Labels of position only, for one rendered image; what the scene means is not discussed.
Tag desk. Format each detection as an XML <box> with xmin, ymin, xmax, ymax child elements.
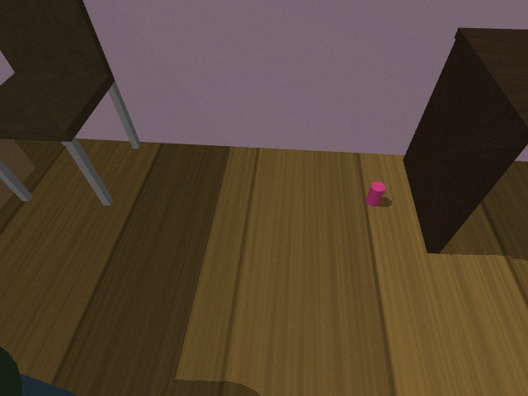
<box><xmin>403</xmin><ymin>28</ymin><xmax>528</xmax><ymax>254</ymax></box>

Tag chair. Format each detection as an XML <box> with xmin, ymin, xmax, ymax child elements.
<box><xmin>0</xmin><ymin>0</ymin><xmax>141</xmax><ymax>206</ymax></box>

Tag potted plant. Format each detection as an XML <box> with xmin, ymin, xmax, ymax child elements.
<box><xmin>0</xmin><ymin>347</ymin><xmax>76</xmax><ymax>396</ymax></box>

